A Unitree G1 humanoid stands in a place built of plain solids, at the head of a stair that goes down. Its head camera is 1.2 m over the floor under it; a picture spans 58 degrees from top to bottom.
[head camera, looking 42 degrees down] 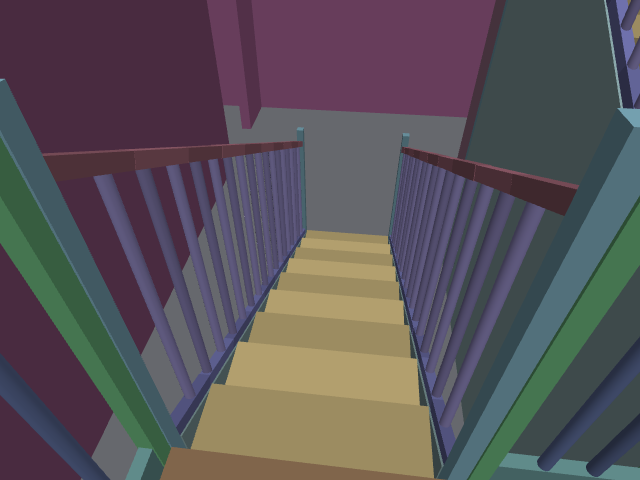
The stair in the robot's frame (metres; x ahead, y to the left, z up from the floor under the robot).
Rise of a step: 0.15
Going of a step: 0.28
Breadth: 0.73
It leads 6 degrees to the right of straight ahead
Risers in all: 10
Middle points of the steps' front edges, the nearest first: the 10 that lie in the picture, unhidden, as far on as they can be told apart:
0.45 0.04 0.00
0.73 0.01 -0.15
1.01 -0.02 -0.30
1.28 -0.06 -0.45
1.56 -0.09 -0.60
1.83 -0.12 -0.76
2.11 -0.15 -0.91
2.39 -0.18 -1.06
2.66 -0.21 -1.21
2.94 -0.24 -1.36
